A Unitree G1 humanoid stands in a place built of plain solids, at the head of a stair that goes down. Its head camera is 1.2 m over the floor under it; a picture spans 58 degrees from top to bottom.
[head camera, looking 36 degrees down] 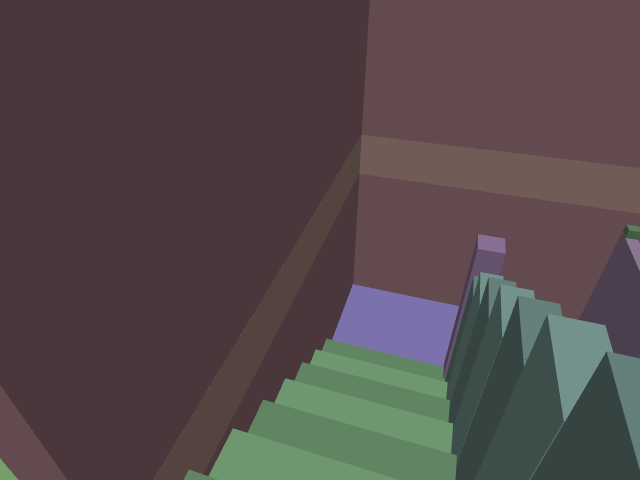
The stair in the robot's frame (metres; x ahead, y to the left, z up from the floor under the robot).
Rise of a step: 0.18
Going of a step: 0.25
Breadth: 0.85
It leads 17 degrees to the right of straight ahead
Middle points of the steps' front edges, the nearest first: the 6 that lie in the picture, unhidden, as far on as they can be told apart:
0.79 -0.07 -0.35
1.03 -0.15 -0.53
1.27 -0.22 -0.70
1.52 -0.30 -0.88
1.76 -0.38 -1.06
2.00 -0.45 -1.23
